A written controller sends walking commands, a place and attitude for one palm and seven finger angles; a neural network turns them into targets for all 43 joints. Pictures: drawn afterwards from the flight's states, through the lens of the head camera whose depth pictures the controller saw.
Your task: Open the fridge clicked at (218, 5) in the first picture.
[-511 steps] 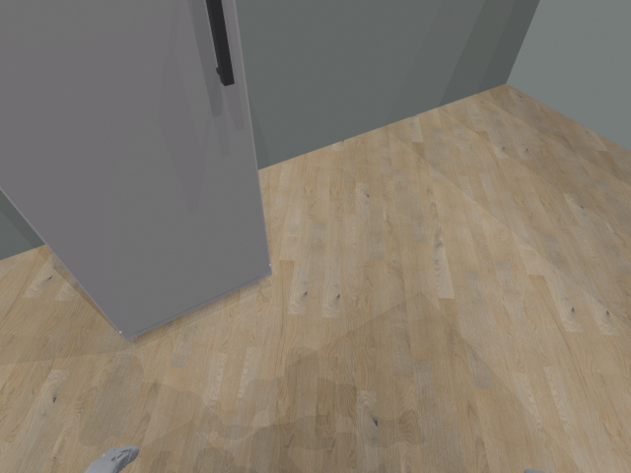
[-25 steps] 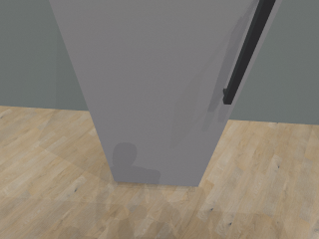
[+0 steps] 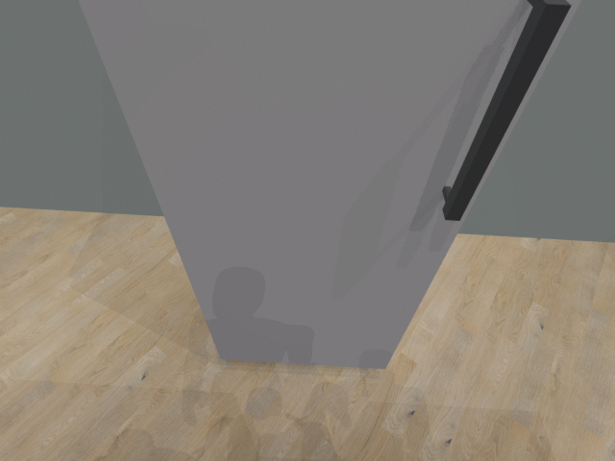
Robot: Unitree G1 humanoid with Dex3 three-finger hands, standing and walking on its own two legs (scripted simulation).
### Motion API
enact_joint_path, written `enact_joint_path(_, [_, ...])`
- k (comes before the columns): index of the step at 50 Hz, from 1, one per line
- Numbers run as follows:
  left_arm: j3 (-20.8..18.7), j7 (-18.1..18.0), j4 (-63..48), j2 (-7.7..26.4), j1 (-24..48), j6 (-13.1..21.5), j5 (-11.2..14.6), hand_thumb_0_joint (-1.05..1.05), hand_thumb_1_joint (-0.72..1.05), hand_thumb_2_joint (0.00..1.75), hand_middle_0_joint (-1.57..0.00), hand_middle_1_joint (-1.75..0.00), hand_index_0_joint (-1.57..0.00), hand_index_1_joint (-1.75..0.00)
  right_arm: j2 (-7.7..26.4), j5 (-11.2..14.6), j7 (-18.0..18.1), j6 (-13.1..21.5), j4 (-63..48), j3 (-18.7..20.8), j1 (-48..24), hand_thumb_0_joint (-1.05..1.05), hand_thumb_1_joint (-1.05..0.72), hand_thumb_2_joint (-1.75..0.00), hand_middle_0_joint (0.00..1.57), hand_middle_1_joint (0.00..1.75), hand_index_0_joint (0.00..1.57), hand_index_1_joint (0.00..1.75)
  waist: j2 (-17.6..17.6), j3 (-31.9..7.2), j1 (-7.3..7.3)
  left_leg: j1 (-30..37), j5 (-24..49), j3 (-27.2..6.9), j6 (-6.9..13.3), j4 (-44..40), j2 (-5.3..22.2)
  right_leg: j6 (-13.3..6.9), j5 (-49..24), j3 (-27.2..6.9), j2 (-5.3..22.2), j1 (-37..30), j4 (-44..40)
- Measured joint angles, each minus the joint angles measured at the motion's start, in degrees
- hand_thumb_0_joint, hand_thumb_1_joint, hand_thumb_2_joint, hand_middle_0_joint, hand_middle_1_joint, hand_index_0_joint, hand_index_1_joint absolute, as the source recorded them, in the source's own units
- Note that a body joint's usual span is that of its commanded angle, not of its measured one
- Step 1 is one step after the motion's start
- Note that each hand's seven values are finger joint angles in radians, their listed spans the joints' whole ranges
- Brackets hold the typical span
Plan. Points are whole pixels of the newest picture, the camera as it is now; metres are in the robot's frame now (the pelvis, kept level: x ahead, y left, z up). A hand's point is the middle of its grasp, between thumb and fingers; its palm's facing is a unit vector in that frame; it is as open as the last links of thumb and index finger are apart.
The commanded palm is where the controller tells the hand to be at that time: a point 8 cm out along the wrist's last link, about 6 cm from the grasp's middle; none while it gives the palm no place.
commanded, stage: look again from close up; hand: right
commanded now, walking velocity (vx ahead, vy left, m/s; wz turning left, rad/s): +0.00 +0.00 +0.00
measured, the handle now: (485, 124) +0.46 -0.18 +0.22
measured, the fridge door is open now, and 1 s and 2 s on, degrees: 0 0 0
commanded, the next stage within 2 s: raise the hand to about handle height in 0.62 s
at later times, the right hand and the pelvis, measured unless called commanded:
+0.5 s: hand out of the picture +0.03 -0.18 -0.17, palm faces +0.02 +0.97 -0.23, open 7.4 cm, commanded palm none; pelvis +0.01 +0.01 +0.00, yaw -1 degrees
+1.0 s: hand (483, 396) +0.20 -0.18 +0.04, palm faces +0.10 +0.99 -0.05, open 7.9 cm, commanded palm +0.12 -0.24 -0.02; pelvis -0.02 +0.01 -0.03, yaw -1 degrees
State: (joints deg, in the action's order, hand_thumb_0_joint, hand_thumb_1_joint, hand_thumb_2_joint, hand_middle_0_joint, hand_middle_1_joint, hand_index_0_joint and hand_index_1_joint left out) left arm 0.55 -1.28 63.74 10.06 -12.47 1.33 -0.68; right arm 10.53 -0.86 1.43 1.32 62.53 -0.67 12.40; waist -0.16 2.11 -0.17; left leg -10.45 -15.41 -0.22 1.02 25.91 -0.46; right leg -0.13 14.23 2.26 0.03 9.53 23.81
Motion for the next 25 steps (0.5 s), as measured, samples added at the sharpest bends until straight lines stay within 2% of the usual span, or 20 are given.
enact_joint_path(25, [0.21,-0.20,1.50,0.22,0.62,-0.44,0.02,0.01,0.91,0.90,-0.20,-0.30,-0.20,-0.29,0.76,0.13,0.12,0.00,0.88,0.21,0.58,0.00,-0.91,-0.90,0.20,0.30,0.20,0.30,0.21,-0.04,-0.29,2.82,-0.15,0.88,0.94,-2.15,-0.91,1.03,0.21,-0.88,0.90,-2.36,-1.59])
